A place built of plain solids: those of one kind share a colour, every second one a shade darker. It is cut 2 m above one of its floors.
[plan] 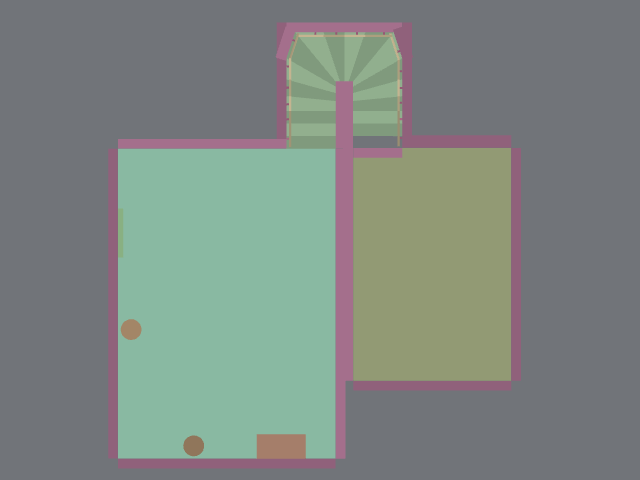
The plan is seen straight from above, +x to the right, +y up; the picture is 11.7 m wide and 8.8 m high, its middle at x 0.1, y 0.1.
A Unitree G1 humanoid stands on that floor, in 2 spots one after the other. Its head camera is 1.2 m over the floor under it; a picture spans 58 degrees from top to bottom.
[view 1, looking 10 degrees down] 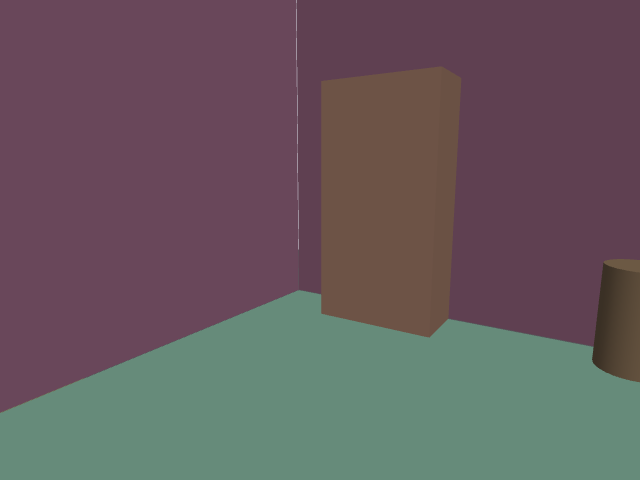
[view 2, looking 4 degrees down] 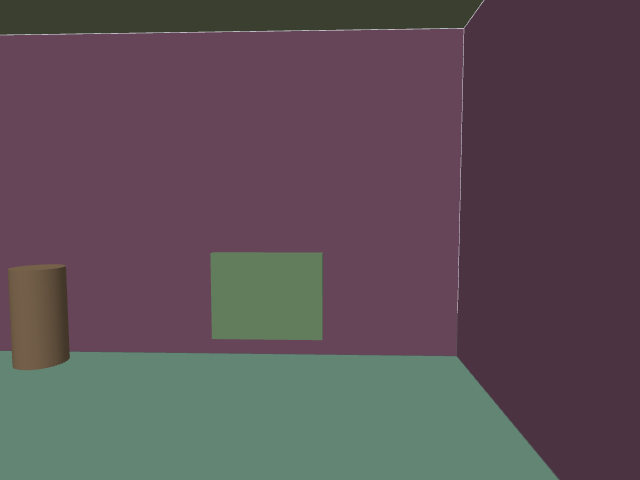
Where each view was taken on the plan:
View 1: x -1.98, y -0.64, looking -57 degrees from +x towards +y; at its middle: wall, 3.96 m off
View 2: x -0.09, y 0.78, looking -178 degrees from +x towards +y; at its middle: wall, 3.53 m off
